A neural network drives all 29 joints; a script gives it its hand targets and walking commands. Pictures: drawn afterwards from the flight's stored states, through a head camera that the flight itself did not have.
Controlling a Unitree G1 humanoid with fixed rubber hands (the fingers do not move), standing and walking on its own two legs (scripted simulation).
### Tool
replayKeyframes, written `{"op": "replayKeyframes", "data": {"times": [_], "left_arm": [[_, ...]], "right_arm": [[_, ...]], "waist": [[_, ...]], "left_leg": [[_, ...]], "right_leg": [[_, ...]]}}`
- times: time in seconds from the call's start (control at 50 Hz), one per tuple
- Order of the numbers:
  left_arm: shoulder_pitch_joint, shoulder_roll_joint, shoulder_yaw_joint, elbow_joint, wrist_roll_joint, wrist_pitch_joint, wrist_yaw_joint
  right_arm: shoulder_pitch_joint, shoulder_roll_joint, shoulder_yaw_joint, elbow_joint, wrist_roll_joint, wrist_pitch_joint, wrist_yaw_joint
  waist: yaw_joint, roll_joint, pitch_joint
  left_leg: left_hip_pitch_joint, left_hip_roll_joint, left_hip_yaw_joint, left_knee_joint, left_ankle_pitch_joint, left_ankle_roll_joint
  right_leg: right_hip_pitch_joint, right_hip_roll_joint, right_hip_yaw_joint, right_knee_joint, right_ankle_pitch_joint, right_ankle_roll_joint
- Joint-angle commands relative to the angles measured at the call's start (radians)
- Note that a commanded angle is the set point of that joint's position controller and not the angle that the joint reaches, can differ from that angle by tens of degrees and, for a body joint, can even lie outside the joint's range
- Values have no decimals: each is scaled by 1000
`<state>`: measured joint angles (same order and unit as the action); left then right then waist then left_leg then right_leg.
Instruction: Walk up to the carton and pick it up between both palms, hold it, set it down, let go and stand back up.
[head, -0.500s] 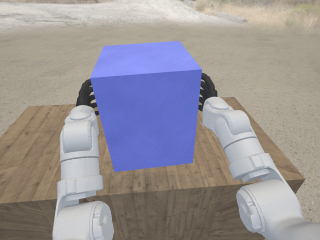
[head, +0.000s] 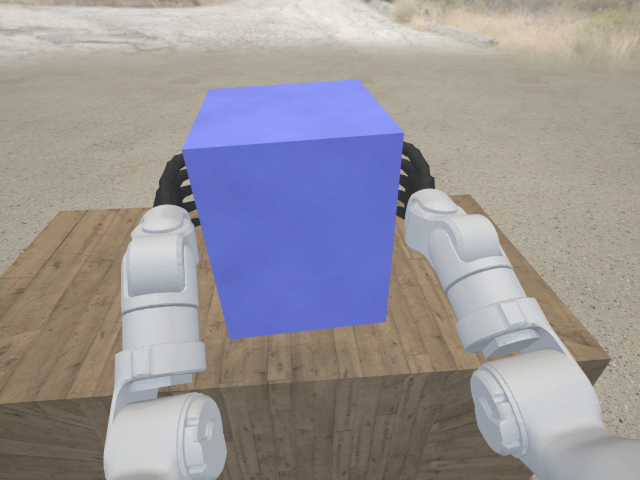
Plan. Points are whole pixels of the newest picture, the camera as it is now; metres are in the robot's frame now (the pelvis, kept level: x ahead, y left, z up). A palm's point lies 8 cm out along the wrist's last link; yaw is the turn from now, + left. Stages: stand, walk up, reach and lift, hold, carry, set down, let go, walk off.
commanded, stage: hold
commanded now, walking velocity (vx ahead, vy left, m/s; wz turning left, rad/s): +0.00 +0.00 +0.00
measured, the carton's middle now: (296, 204) +0.41 +0.01 +0.23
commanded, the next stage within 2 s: none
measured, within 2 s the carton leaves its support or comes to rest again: neither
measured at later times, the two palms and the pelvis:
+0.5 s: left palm (174, 215) +0.37 +0.16 +0.24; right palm (417, 199) +0.37 -0.14 +0.24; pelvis +0.01 +0.00 +0.00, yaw +0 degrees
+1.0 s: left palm (173, 216) +0.37 +0.16 +0.24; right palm (417, 199) +0.37 -0.13 +0.24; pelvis +0.01 +0.00 +0.00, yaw +0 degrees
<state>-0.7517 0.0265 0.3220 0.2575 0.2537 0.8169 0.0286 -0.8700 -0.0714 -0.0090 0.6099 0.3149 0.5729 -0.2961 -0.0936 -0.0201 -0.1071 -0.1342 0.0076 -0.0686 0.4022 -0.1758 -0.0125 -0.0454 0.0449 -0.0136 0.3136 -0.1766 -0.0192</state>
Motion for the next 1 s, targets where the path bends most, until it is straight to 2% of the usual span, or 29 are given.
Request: {"op": "replayKeyframes", "data": {"times": [0.0, 0.06, 0.26, 0.48, 0.98], "left_arm": [[-881, -639, -519, -159, -225, -81, -130], [-910, -647, -530, -179, -234, -86, -119], [-872, -636, -507, -146, -227, -80, -122], [-860, -629, -513, -186, -229, -74, -130], [-862, -633, -519, -184, -223, -65, -131]], "right_arm": [[-914, 665, 322, -379, 160, -62, 130], [-920, 666, 322, -378, 180, -60, 141], [-904, 668, 322, -365, 179, -44, 136], [-886, 669, 345, -410, 201, -36, 122], [-889, 659, 332, -397, 189, -32, 128]], "waist": [[-10, 84, -406], [-4, 110, -425], [0, 70, -392], [-5, 72, -412], [-4, 81, -396]], "left_leg": [[188, -41, 29, -30, 224, -25], [188, -41, 27, -26, 235, -33], [172, -44, 30, -33, 216, -21], [189, -49, 27, -17, 271, -29], [187, -44, 29, -25, 246, -31]], "right_leg": [[13, 20, -3, -56, 172, 73], [3, 28, -6, -58, 147, 68], [10, 25, 2, -63, 166, 78], [38, 27, 1, -51, 248, 86], [23, 27, 0, -56, 204, 76]]}}
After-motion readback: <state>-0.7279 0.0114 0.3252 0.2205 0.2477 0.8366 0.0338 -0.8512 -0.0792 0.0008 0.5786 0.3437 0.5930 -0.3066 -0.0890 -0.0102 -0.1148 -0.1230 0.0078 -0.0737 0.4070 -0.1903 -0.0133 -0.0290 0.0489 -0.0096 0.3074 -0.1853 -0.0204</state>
